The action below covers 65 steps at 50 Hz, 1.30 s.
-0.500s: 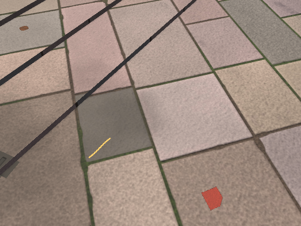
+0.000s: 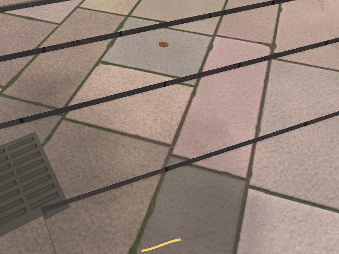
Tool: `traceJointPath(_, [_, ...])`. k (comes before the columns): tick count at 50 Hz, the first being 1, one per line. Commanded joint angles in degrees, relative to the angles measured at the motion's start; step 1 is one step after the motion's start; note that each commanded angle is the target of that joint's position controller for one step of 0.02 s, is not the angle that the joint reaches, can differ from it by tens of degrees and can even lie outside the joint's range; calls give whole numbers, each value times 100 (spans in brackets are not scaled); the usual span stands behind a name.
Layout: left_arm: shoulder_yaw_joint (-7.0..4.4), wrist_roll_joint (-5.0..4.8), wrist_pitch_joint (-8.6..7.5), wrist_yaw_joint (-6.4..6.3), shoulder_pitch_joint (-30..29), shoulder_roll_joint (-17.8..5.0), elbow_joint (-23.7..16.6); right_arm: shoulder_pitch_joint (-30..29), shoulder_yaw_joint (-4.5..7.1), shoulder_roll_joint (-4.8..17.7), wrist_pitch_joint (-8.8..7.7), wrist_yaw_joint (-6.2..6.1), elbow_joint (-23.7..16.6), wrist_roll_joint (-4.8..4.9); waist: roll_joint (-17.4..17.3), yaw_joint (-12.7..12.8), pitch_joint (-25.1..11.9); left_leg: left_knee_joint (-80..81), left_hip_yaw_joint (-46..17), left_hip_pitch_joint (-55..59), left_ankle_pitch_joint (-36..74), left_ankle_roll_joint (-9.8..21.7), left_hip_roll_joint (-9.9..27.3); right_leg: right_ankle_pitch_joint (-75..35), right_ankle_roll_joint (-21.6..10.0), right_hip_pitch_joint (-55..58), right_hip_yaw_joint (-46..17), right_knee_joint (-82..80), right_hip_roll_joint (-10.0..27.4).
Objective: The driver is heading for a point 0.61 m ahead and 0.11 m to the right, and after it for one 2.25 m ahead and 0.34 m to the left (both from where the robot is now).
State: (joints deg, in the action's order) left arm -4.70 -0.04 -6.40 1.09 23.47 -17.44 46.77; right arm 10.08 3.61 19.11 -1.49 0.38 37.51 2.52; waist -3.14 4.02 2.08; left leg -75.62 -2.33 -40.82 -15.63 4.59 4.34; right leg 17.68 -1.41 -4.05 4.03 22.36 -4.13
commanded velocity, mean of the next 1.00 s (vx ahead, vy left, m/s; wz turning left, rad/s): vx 0.65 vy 0.00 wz -0.05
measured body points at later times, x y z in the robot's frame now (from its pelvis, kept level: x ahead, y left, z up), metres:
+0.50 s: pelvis +0.47 +0.02 +0.00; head +0.47 +0.01 +0.45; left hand +0.62 +0.29 -0.10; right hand +0.47 -0.26 -0.13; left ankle +0.38 +0.09 -0.73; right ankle +0.60 -0.15 -0.64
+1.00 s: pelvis +0.76 +0.00 +0.01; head +0.80 -0.01 +0.45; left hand +0.93 +0.23 -0.11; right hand +0.84 -0.29 -0.11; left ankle +0.81 +0.17 -0.63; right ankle +0.80 -0.08 -0.73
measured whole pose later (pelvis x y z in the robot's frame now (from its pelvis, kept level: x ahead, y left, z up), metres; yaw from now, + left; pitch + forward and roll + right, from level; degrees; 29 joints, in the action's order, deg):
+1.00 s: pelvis +0.76 +0.00 +0.01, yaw -5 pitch +2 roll +0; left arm -0.6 2.1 -0.1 -1.6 7.7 -13.1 42.8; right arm 12.2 3.1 16.4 2.9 -3.2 42.5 1.5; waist -0.7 -0.3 3.9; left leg -71.4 -3.1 -40.6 -22.8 -7.2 5.8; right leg 8.2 -5.1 -17.1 7.4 23.3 -1.3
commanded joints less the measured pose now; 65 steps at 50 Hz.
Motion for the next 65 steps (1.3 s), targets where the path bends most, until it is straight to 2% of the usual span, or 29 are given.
traceJointPath(1, [51, 12, -169, 23, -653, -283, -329, -219, -164, -270, -144, 100, -509, -98, 412, -445, 517, 1273, -457, -262, 1022, -51, 155, -2539, -582, -743, -979, -1357, 1402])
traceJointPath(5, [39, -85, -160, -83, 178, -614, 79, -1361, -250, -286, -343, 304, -830, -136, 102, -116, 707, 3266, 269, 344, 2146, 95, -252, -3547, -415, -351, -367, -1867, 1449])
traceJointPath(8, [82, -61, -44, -183, 593, -870, 302, -1816, -126, 13, -410, 389, -1050, -119, 637, -230, 417, 3891, 811, 771, 1649, 280, -790, -6416, -311, 751, -88, -1315, 1650])
traceJointPath(11, [88, 44, 156, -308, 330, -1183, 421, 21, 200, 622, -264, 245, -700, -79, 1425, -1508, -748, 4101, 697, 3061, 1156, 682, -942, -8825, -331, 848, 18, 1170, 1919])
traceJointPath(12, [136, 48, 176, -308, -52, -1104, 309, 1542, 313, 813, -179, 124, -275, -91, 1232, -2259, -1321, 4376, -77, 5255, 1259, 902, -334, -7384, -287, -585, -16, 3025, 1666])
traceJointPath(13, [441, 63, 69, -152, 919, 124, 146, 1678, 295, 1154, -244, 90, -121, -255, -770, -1195, -2210, 4314, -2953, 7592, -250, 1569, 1347, 317, -183, -3100, -464, 5492, 437])
traceJointPath(14, [339, -222, -156, -95, 690, -505, 200, 1937, 236, 658, -290, 48, -77, -258, -517, -1551, -2874, 5328, -4476, 7500, -1665, 1688, 1677, 943, -429, -3616, -1397, 6169, 381])
traceJointPath(15, [219, -448, -218, -102, -165, -713, -102, 1636, 175, 466, -336, 39, 39, -279, -202, -1475, -1551, 5734, -3611, 6529, -1605, 1385, 1420, 565, -429, -4090, -1331, 6102, 630])
traceJointPath(17, [245, -362, -182, -127, -639, -370, -214, 886, 105, 151, -474, 93, 168, -370, 595, -870, -205, 6224, -2226, 4587, -273, 1071, 1060, -153, -287, -3967, -1205, 5439, 1051])
traceJointPath(18, [213, -318, -40, -117, -376, -306, -108, 641, 28, -171, -529, 131, 210, -472, 478, -538, -36, 6369, -1613, 3985, 167, 908, 861, -411, -246, -3620, -1245, 5350, 1255])
traceJointPath(20, [243, -296, 229, -105, -29, 7, 3, 428, 11, -370, -579, 197, 356, -326, 152, -244, 33, 6597, -802, 3284, 718, 708, 771, -469, -136, -3342, -1206, 5251, 1501])
traceJointPath(24, [272, -157, 301, -98, -975, 33, -497, -34, 36, -88, -661, 75, 436, -370, 92, -156, 822, 6902, 851, 2050, 2980, 306, 302, -1606, 141, -3430, -788, 4016, 1338])
traceJointPath(28, [288, -29, 88, 255, -1590, 126, -742, 675, 70, 419, -657, -266, 587, -304, 416, -487, 291, 6141, 1461, 2484, 4352, -206, 55, -3809, 98, -2046, 292, 1679, 475])
traceJointPath(31, [-24, -68, 271, 355, -255, -614, -594, 332, 221, 961, -402, -393, 385, -174, -368, 317, -675, 4166, 1367, 3497, 6705, -507, 396, -2719, -205, -791, 485, 1662, -161])
traceJointPath(32, [-231, -53, 396, 280, 822, -1055, -378, -13, 227, 946, -345, -352, 273, -167, -333, 947, -1078, 2717, 1233, 3059, 6553, -556, 458, -2601, -466, 376, 145, 1720, -84])
traceJointPath(33, [-216, -31, 476, 138, 1148, -1064, -233, -15, 110, 471, -384, -200, 362, -48, 722, 1096, -882, 399, 1289, 2435, 2257, -728, -268, -3740, -782, 970, -618, 610, 452])
traceJointPath(34, [-103, 311, 384, 10, 228, -1366, -553, 1219, -178, -466, -457, -29, 251, -317, 2756, -146, -1200, -1934, 566, 655, -2726, -854, -984, -8262, -1426, 2052, -2363, 1669, 1541])
traceJointPath(35, [-7, 539, 281, 16, -126, -1137, -993, 2067, -223, 45, -516, 97, 402, -178, 1671, -140, -3225, -2451, -857, 515, -2315, -642, -846, -7248, -2403, 2733, -4161, 997, 2756])
traceJointPath(36, [2, 376, 340, 83, -437, -871, -1092, 1613, -94, 607, -399, 94, 534, -45, 449, 36, -2933, -2008, -696, 785, -1790, -532, -582, -5202, -2331, 1809, -3955, 419, 2616])
traceJointPath(37, [102, 113, 351, 111, -875, -601, -1013, 1108, -39, 616, -246, 6, 412, -3, -304, -262, -1682, -1327, -379, 483, -1466, -560, -312, -3198, -2017, 499, -3398, 1, 2324])
traceJointPath(40, [273, 275, 228, 102, -1364, -315, -770, 1060, -41, 343, 223, -225, 554, -45, 182, -663, -538, -171, -471, 1788, -1082, -759, 137, -2427, -1533, -2236, -2083, -646, 1815])
traceJointPath(44, [176, 295, 231, -65, -1397, -535, -641, 953, 61, 361, 280, -362, 479, -128, 608, -569, -947, -169, -333, 1032, -889, -1078, 55, -4487, -1609, -1266, -1068, -435, 1961])
traceJointPath(49, [139, 189, 679, -394, -1515, -472, -717, 125, 26, 82, 420, -383, 58, -99, 756, -303, -776, 424, -24, -182, -626, -1239, 297, -2364, -1368, -282, -599, -692, 2027])
traceJointPath(58, [-43, -36, 885, -319, -1840, -697, -598, 278, 95, 88, 351, -23, -212, -114, 1250, -462, -729, 3358, 881, 1202, -130, -587, -79, -3526, -788, 359, 284, -26, 2400])
traceJointPath(60, [-40, -82, 827, -295, -1520, -486, -444, 1003, 339, 548, 323, -58, -7, -186, 388, -727, -789, 4751, 336, 2665, 1763, -7, -304, -2997, -42, -443, 771, 1420, 1710])
traceJointPath(61, [-26, 111, 780, -293, -2013, -447, -937, 1348, 662, 1584, 334, -162, 25, -269, -1565, -837, -921, 4958, -2186, 3692, 3526, 1153, 951, -952, 639, -2555, 1003, 3219, 555])
traceJointPath(62, [45, 216, 679, -218, -2703, -278, -1066, 1392, 586, 1275, 230, -182, -145, -464, -1289, -1138, -1605, 5428, -3159, 4347, 3721, 1684, 1392, 1850, 640, -3334, -388, 4755, 204])
traceJointPath(63, [12, 48, 614, -116, -2637, -310, -1012, 1030, 520, 1152, 104, -164, -236, -473, -662, -942, -1556, 5293, -2803, 4339, 3368, 1512, 1406, 1775, 455, -3596, -964, 5173, 283])
traceJointPath(65, [16, 35, 558, -171, -2579, -271, -882, 381, 469, 759, 47, -187, -404, -85, 95, -646, -934, 5191, -2063, 3899, 2542, 916, 814, 971, 330, -3722, -1045, 4391, 488])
